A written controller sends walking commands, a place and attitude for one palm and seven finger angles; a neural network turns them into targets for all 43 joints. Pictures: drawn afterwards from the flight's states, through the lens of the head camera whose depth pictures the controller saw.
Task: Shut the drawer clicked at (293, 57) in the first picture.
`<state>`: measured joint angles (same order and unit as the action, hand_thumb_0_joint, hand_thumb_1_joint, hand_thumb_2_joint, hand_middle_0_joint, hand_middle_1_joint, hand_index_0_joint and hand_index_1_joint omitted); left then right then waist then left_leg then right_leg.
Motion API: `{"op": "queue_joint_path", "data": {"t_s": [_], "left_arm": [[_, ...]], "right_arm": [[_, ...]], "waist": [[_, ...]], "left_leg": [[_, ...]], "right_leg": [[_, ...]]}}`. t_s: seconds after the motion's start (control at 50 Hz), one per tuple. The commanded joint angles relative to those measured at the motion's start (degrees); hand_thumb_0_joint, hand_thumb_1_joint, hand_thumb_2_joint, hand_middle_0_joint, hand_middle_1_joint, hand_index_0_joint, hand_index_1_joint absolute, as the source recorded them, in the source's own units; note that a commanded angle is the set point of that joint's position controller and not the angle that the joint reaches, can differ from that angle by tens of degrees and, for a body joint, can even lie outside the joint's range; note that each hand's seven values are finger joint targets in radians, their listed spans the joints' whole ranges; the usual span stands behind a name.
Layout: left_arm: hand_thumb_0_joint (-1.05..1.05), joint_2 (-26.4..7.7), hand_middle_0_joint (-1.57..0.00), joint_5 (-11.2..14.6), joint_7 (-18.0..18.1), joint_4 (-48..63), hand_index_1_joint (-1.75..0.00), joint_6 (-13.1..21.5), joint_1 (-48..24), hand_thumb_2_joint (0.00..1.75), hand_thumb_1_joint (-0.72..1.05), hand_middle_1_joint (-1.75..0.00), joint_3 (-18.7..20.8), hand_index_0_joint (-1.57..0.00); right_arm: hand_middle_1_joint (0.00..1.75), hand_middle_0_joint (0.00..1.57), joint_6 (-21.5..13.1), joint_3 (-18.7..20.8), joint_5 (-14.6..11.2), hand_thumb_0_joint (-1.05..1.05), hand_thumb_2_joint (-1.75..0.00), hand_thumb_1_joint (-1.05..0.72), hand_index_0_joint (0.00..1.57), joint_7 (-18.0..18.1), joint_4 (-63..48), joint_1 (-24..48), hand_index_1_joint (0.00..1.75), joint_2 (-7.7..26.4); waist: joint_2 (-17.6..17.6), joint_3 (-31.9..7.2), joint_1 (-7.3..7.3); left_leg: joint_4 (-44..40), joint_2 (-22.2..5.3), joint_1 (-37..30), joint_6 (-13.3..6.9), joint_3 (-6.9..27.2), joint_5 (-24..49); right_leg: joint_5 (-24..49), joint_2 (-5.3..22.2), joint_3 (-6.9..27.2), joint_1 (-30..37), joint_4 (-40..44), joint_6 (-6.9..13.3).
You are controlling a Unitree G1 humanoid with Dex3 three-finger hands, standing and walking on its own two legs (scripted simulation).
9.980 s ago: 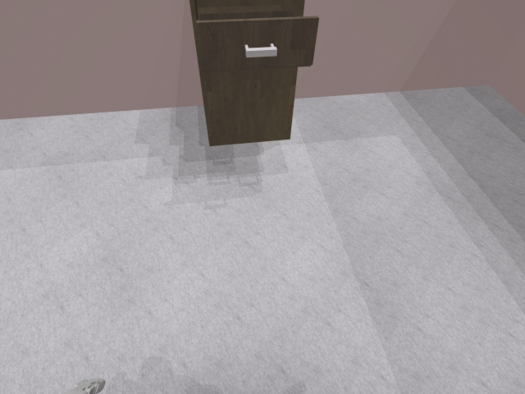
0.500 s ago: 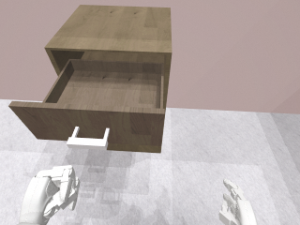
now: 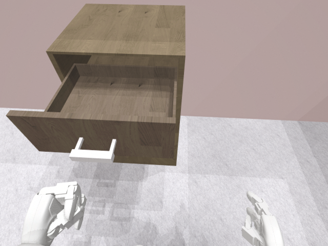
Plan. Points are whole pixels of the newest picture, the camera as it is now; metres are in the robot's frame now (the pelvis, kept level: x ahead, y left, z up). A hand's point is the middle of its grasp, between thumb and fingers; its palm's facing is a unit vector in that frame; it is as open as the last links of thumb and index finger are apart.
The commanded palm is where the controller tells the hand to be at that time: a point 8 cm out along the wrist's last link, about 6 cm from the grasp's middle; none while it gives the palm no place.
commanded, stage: bring the fist close to the handle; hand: left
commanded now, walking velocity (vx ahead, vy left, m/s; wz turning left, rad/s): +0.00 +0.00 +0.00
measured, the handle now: (94, 149) +0.37 +0.23 -0.01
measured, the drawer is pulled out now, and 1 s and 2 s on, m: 0.30 0.30 0.29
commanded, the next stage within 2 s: push the drawer shut in 1.26 s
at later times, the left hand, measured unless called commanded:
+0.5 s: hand (92, 195) +0.23 +0.18 +0.03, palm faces +0.01 -1.00 -0.06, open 3.3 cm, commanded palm +0.20 +0.24 +0.03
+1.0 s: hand (102, 185) +0.27 +0.18 -0.01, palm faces -0.02 -1.00 -0.05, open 3.3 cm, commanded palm +0.24 +0.24 -0.01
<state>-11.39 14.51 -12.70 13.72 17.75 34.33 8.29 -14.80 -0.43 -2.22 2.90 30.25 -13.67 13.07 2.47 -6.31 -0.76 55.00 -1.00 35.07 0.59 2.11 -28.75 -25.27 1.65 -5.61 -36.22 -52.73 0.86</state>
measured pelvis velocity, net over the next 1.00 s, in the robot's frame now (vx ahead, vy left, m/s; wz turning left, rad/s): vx -0.02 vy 0.01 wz -0.02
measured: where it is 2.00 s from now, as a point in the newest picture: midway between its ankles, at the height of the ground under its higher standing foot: outside the picture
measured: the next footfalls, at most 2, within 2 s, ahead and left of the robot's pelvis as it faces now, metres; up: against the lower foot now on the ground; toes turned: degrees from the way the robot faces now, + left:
none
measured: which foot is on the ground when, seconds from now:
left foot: down 0.00-1.00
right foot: down 0.00-1.00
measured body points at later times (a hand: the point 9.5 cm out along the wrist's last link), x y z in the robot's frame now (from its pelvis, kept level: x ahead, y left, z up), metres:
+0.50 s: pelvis +0.00 +0.00 -0.02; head +0.06 +0.00 +0.42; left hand +0.22 +0.24 +0.03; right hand +0.16 -0.25 -0.10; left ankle -0.01 +0.12 -0.69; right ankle +0.01 -0.11 -0.69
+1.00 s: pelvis -0.02 +0.01 -0.05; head +0.08 +0.01 +0.39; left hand +0.26 +0.24 -0.01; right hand +0.15 -0.24 -0.14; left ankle -0.01 +0.12 -0.69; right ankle +0.01 -0.11 -0.69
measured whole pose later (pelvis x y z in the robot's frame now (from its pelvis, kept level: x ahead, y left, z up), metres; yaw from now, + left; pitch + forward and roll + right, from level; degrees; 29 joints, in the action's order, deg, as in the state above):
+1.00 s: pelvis -0.02 +0.01 -0.05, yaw -1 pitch +19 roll -1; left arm -12.6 13.1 -12.5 -8.9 22.9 8.2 10.4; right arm -8.2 -0.4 -0.7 1.7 30.9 -11.8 13.6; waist 1.1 -8.4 1.5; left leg 70.2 -1.0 56.2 0.1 1.3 -33.1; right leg -28.7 1.9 -4.3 -57.8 -67.5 0.7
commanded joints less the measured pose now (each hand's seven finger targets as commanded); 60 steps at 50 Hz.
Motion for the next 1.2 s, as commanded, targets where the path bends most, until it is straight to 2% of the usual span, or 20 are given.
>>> {"op": "queue_joint_path", "data": {"t_s": [0.0, 0.04, 0.1, 0.16, 0.22, 0.28, 0.3, 0.32, 0.34, 0.4, 0.44, 0.48, 0.52, 0.6, 0.72, 0.8, 0.92, 0.96, 1.0, 1.18], "left_arm": [[0.0, -7.31, -1.4, 0.45, 0.51, 9.1, -1.6, 4.76, -4.7, 0.9, 0.9, -1.6, 4.71, -1.4], [0.0, -7.11, -1.4, 0.52, 0.36, 8.21, -1.6, 5.23, -5.55, 0.9, 0.9, -1.6, 4.82, -1.4], [0.0, -8.68, -1.4, 0.79, 0.16, 4.87, -1.6, 5.51, -8.13, 0.9, 0.9, -1.6, 6.97, -1.4], [0.0, -7.12, -1.4, 1.37, -0.69, 4.21, -1.6, 6.25, -8.64, 0.9, 0.9, -1.6, 5.62, -1.4], [0.0, -6.76, -1.4, 1.59, -1.19, 0.92, -1.6, 6.32, -9.4, 0.9, 0.9, -1.6, 5.48, -1.4], [0.0, -7.26, -1.4, 1.58, -1.42, -0.18, -1.6, 7.0, -11.67, 0.9, 0.9, -1.6, 5.67, -1.4], [0.0, -7.76, -1.4, 1.45, -1.2, -0.47, -1.6, 7.36, -12.31, 0.9, 0.9, -1.6, 6.18, -1.4], [0.0, -7.46, -1.4, 1.52, -1.18, -1.25, -1.6, 7.52, -11.31, 0.9, 0.9, -1.6, 6.39, -1.4], [0.0, -7.77, -1.4, 1.57, -1.07, -0.78, -1.6, 7.95, -12.54, 0.9, 0.9, -1.6, 6.42, -1.4], [0.0, -8.19, -1.4, 1.38, -0.8, -2.78, -1.6, 8.92, -13.05, 0.9, 0.9, -1.6, 7.03, -1.4], [0.0, -6.71, -1.4, 1.16, -0.85, -2.38, -1.6, 9.57, -14.13, 0.9, 0.9, -1.6, 5.2, -1.4], [0.0, -7.77, -1.4, 1.0, -0.67, -3.13, -1.6, 10.18, -15.65, 0.9, 0.9, -1.6, 6.07, -1.4], [0.0, -6.55, -1.4, 0.82, -0.74, -3.8, -1.6, 10.55, -16.74, 0.9, 0.9, -1.6, 4.51, -1.4], [0.0, -8.01, -1.4, 0.48, -0.6, -5.86, -1.6, 10.65, -21.52, 0.9, 0.9, -1.6, 5.21, -1.4], [0.0, -7.63, -1.4, 0.44, -0.8, -8.59, -1.6, 10.49, -25.21, 0.9, 0.9, -1.6, 5.05, -1.4], [0.0, -8.34, -1.4, -0.44, -0.28, -11.53, -1.6, 10.12, -30.58, 0.9, 0.9, -1.6, 4.91, -1.4], [0.0, -9.73, -1.4, -0.09, 0.24, -9.04, -1.6, 9.68, -31.05, 0.9, 0.9, -1.6, 6.34, -1.4], [0.0, -8.91, -1.4, 0.02, 0.59, -8.94, -1.6, 9.47, -29.66, 0.9, 0.9, -1.6, 5.67, -1.4], [0.0, -9.19, -1.4, -0.01, 1.0, -10.94, -1.6, 8.97, -29.33, 0.9, 0.9, -1.6, 5.91, -1.4], [0.0, -8.23, -1.4, 0.16, 0.59, -9.47, -1.6, 10.1, -28.63, 0.9, 0.9, -1.6, 4.88, -1.4]], "right_arm": [[0.3, 0.2, -2.84, 2.63, 0.27, 0.0, -0.9, -0.9, 0.2, 0.49, -8.63, 3.28, 0.3, 6.68], [0.3, 0.2, -2.6, 2.67, 0.29, 0.0, -0.9, -0.9, 0.2, 0.48, -8.9, 2.89, 0.3, 6.58], [0.3, 0.2, -1.87, 2.64, 0.37, 0.0, -0.9, -0.9, 0.2, 0.66, -8.11, 3.01, 0.3, 6.74], [0.3, 0.2, -1.94, 2.65, 0.38, 0.0, -0.9, -0.9, 0.2, 0.55, -8.39, 2.97, 0.3, 6.69], [0.3, 0.2, -1.59, 2.78, 0.48, 0.0, -0.9, -0.9, 0.2, 0.49, -7.99, 2.94, 0.3, 6.95], [0.3, 0.2, -1.51, 2.97, 0.59, 0.0, -0.9, -0.9, 0.2, 0.46, -7.88, 2.58, 0.3, 7.18], [0.3, 0.2, -1.36, 3.07, 0.73, 0.0, -0.9, -0.9, 0.2, 0.46, -7.64, 2.78, 0.3, 7.32], [0.3, 0.2, -1.22, 3.18, 0.72, 0.0, -0.9, -0.9, 0.2, 0.33, -7.73, 2.64, 0.3, 7.16], [0.3, 0.2, -1.15, 3.31, 0.72, 0.0, -0.9, -0.9, 0.2, 0.31, -7.75, 2.47, 0.3, 7.28], [0.3, 0.2, -0.65, 3.45, 0.82, 0.0, -0.9, -0.9, 0.2, 0.2, -7.38, 2.78, 0.3, 7.35], [0.3, 0.2, -0.53, 3.34, 0.95, 0.0, -0.9, -0.9, 0.2, -0.05, -7.71, 2.47, 0.3, 7.31], [0.3, 0.2, -0.36, 3.55, 1.04, 0.0, -0.9, -0.9, 0.2, -0.06, -7.43, 2.25, 0.3, 7.63], [0.3, 0.2, -0.08, 3.41, 1.23, 0.0, -0.9, -0.9, 0.2, -0.22, -7.45, 2.26, 0.3, 7.65], [0.3, 0.2, 0.61, 3.34, 1.28, 0.0, -0.9, -0.9, 0.2, -0.13, -7.4, 2.37, 0.3, 8.19], [0.3, 0.2, 1.44, 3.27, 1.37, 0.0, -0.9, -0.9, 0.2, -0.33, -7.51, 2.23, 0.3, 8.36], [0.3, 0.2, 2.2, 3.09, 1.5, 0.0, -0.9, -0.9, 0.2, -0.37, -6.95, 2.32, 0.3, 8.78], [0.3, 0.2, 3.55, 3.18, 1.36, 0.0, -0.9, -0.9, 0.2, -0.76, -8.24, 2.49, 0.3, 8.47], [0.3, 0.2, 3.86, 3.09, 1.25, 0.0, -0.9, -0.9, 0.2, -0.87, -8.27, 2.22, 0.3, 8.37], [0.3, 0.2, 4.2, 3.02, 1.27, 0.0, -0.9, -0.9, 0.2, -0.77, -8.12, 2.17, 0.3, 8.65], [0.3, 0.2, 4.41, 3.3, 1.16, 0.0, -0.9, -0.9, 0.2, -0.69, -8.12, 1.81, 0.3, 8.65]], "waist": [[-2.13, -5.3, 1.16], [-2.1, -7.44, 1.11], [-2.16, -7.34, 1.18], [0.11, -9.8, 1.06], [-1.92, -9.66, 1.36], [-0.99, -10.66, 1.29], [-2.26, -11.32, 1.41], [-1.22, -12.1, 0.81], [-2.01, -12.9, 1.29], [-2.1, -12.32, 1.07], [-0.65, -13.36, 1.34], [-0.81, -13.94, 1.5], [-1.17, -14.45, 1.78], [-1.18, -14.38, 2.26], [-0.44, -18.22, 1.76], [-0.73, -17.62, 2.57], [0.77, -22.44, 1.24], [0.95, -21.6, 1.41], [-1.64, -19.53, 2.13], [-0.92, -19.29, 2.09]], "left_leg": [[-6.99, 2.02, 1.55, -1.54, -0.68, 12.37], [-6.44, 2.06, 1.6, -1.54, -0.91, 12.77], [-5.44, 1.99, 3.37, -1.52, -0.99, 13.18], [-4.81, 2.1, 2.91, -1.47, -1.22, 14.57], [-3.98, 2.05, 4.48, -1.54, -1.14, 15.35], [-3.33, 2.0, 5.13, -1.43, -1.16, 15.45], [-2.98, 1.85, 5.51, -1.49, -0.95, 16.04], [-2.75, 1.98, 5.76, -1.41, -1.19, 16.17], [-2.24, 1.92, 5.89, -1.48, -1.24, 16.22], [-1.43, 1.79, 7.68, -1.46, -1.16, 15.96], [-0.91, 1.85, 7.66, -1.39, -1.2, 16.3], [-0.13, 1.64, 8.17, -1.31, -1.01, 16.06], [0.55, 1.67, 9.09, -1.37, -0.83, 15.58], [2.08, 1.54, 11.44, -1.48, -0.66, 13.37], [3.46, 1.58, 12.15, -1.45, -0.65, 13.92], [4.43, 1.4, 14.24, -1.47, -0.21, 12.15], [4.31, 1.59, 13.16, -1.54, -0.81, 14.22], [3.81, 1.47, 12.45, -1.37, -0.64, 14.55], [4.13, 1.4, 14.46, -1.63, -0.53, 12.85], [3.91, 1.49, 13.53, -1.37, -0.47, 13.07]], "right_leg": [[7.49, -1.28, 2.73, 5.45, 7.98, -0.1], [8.03, -1.18, 2.97, 5.56, 7.36, -0.19], [8.43, -1.16, 3.53, 5.56, 6.97, -0.11], [10.58, -1.02, 3.41, 5.57, 5.75, -0.07], [12.13, -0.98, 3.55, 5.36, 5.08, -0.2], [12.22, -0.91, 3.36, 4.31, 3.82, -0.15], [12.81, -0.99, 3.22, 4.49, 3.33, -0.1], [13.14, -0.9, 3.44, 4.63, 2.95, -0.08], [13.48, -0.88, 3.44, 4.16, 2.53, -0.23], [13.05, -1.0, 3.5, 3.01, 1.39, 0.01], [13.42, -0.9, 3.12, 1.88, 0.26, 0.05], [12.89, -1.04, 2.95, 0.2, -0.75, 0.09], [12.28, -1.12, 2.91, -0.66, -1.63, 0.12], [9.45, -1.25, 3.05, -3.55, -2.88, 0.21], [10.01, -1.2, 3.09, -4.47, -4.83, 0.26], [7.8, -1.33, 3.01, -7.11, -5.93, 0.32], [10.48, -1.11, 3.63, -3.82, -6.22, 0.35], [10.58, -1.23, 3.15, -4.3, -5.99, 0.41], [9.08, -1.37, 3.13, -5.09, -5.57, 0.2], [9.35, -1.13, 2.92, -5.44, -5.63, 0.37]]}}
